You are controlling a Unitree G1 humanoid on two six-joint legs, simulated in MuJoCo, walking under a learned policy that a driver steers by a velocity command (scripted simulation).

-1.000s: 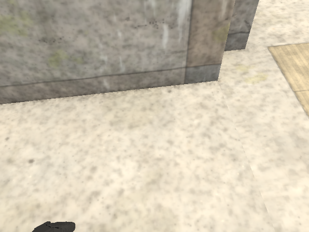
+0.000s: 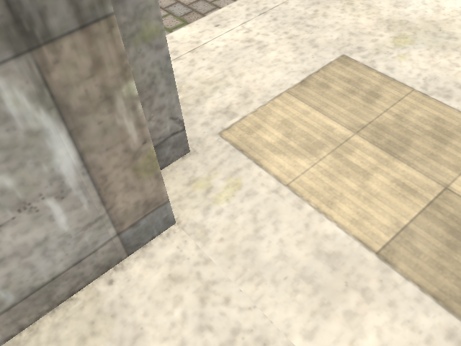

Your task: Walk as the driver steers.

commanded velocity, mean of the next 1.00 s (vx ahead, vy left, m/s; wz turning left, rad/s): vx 0.12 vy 0.00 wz -0.16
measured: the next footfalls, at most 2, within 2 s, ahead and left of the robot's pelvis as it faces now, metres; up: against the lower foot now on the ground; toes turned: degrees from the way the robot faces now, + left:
left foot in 0.32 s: +0.31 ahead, +0.10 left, +0.00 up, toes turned -7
right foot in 0.60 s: +0.23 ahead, -0.14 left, +0.00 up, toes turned -5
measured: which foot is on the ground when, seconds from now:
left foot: up 0.00-0.30, down 0.32-1.00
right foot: down 0.00-0.34, up 0.36-0.58, down 0.60-1.00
